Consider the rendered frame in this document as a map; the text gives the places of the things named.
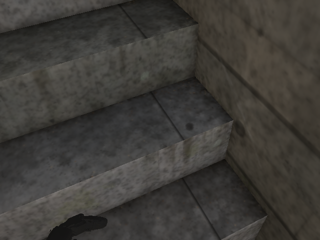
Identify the robot left hand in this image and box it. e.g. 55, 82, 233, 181
46, 213, 108, 240

